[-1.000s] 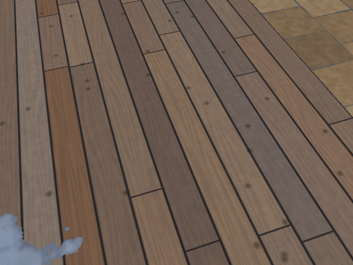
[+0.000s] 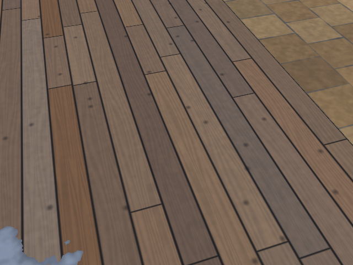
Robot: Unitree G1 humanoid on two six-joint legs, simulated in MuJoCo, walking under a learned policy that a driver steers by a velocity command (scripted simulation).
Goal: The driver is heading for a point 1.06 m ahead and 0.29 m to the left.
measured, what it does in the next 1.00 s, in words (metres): walks ahead: left foot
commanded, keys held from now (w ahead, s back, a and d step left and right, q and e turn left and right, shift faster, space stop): w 0.66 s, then w+q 0.34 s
